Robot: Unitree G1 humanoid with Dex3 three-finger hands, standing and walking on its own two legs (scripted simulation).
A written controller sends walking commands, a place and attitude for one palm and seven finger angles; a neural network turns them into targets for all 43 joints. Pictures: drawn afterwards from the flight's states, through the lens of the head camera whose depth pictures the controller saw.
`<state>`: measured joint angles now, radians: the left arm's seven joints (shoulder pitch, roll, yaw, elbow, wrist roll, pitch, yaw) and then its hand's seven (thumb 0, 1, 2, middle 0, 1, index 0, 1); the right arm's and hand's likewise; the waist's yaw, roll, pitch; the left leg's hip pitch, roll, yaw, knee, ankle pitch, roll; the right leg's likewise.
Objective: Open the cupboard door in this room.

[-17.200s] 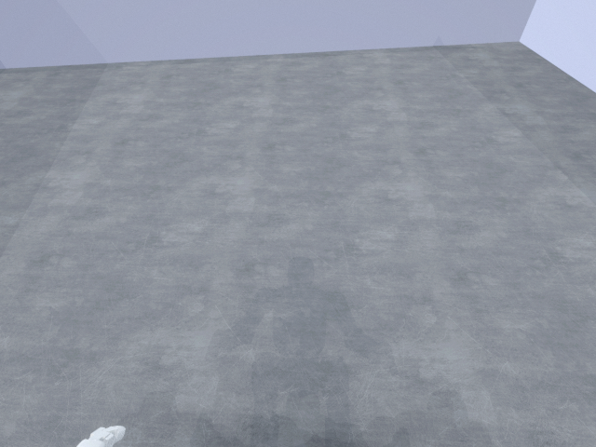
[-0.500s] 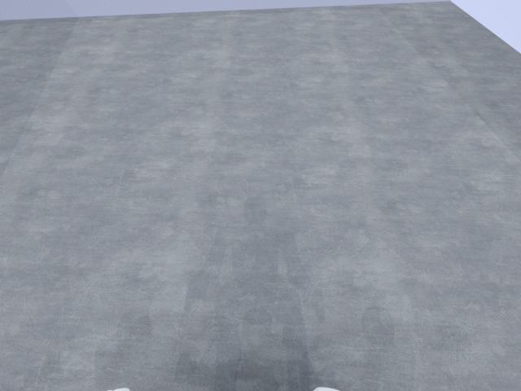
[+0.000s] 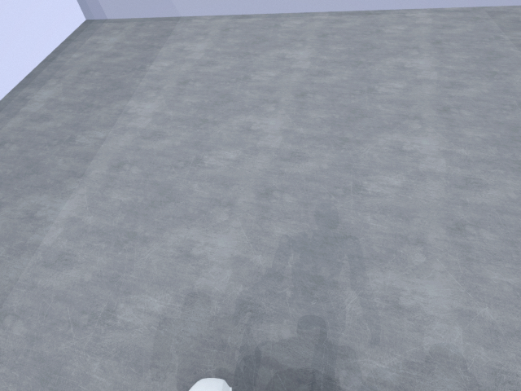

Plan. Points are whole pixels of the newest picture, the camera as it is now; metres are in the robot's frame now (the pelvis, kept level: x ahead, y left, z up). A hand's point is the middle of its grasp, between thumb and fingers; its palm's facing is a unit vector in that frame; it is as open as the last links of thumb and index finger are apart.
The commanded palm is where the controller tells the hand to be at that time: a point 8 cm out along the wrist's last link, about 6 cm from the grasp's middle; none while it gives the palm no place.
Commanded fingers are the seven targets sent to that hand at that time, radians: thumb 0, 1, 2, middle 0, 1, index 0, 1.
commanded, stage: turn or walk to find it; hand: left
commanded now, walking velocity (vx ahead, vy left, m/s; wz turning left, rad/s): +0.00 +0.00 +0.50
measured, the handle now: out of the picture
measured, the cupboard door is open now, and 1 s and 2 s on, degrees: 0 0 0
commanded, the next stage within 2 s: none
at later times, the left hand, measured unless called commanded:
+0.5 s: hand out of the picture +0.00 +0.27 -0.17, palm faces +0.26 -0.94 -0.24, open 7.4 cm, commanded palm none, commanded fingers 0.00 0.90 0.90 -0.20 -0.30 -0.20 -0.30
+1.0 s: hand out of the picture -0.05 +0.18 -0.14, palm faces +0.46 -0.84 -0.28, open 7.4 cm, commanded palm none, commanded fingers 0.00 0.90 0.90 -0.20 -0.30 -0.20 -0.30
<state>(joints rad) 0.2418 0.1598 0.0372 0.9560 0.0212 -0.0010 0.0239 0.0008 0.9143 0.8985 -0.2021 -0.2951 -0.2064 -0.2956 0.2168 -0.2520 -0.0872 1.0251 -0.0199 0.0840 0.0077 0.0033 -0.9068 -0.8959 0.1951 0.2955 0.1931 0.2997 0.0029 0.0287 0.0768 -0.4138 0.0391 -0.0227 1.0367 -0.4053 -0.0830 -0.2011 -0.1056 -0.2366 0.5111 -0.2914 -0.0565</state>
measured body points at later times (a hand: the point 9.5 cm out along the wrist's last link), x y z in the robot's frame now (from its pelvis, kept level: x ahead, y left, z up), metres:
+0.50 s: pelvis -0.03 +0.05 +0.00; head -0.01 +0.07 +0.45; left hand -0.01 +0.32 -0.15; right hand +0.10 -0.17 -0.14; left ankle -0.04 +0.14 -0.74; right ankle -0.01 -0.11 -0.67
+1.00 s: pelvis -0.04 -0.03 +0.00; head +0.00 -0.06 +0.45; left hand -0.07 +0.22 -0.12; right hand +0.10 -0.25 -0.17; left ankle -0.15 +0.12 -0.63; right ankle -0.01 -0.10 -0.74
